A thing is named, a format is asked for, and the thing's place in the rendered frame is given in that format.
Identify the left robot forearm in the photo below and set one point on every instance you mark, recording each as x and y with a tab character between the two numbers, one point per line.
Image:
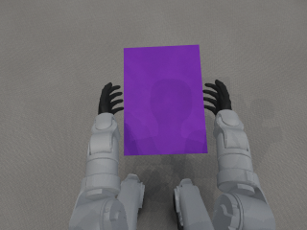
101	178

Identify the right robot foot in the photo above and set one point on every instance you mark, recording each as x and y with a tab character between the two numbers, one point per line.
179	226

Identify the robot left upper arm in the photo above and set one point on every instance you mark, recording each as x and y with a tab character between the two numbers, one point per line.
103	214

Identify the right robot forearm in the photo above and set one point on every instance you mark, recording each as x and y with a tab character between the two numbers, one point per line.
236	173

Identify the carton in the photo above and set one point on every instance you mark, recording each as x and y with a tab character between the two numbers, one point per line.
163	101

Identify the robot right upper arm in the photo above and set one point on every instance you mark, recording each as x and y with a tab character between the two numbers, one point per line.
240	212

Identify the robot left hand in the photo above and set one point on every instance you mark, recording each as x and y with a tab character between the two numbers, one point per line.
105	103

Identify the robot right hand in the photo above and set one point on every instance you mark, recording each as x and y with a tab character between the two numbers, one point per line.
222	101

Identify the left robot thigh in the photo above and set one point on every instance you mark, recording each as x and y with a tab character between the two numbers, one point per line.
131	195

